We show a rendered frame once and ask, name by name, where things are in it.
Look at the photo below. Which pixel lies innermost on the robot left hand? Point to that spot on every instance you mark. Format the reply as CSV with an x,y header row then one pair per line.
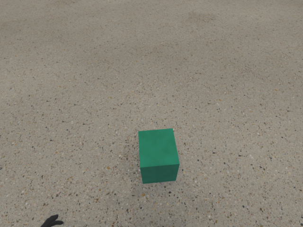
x,y
52,221

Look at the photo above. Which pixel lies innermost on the carton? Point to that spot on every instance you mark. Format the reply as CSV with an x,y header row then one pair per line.
x,y
159,160

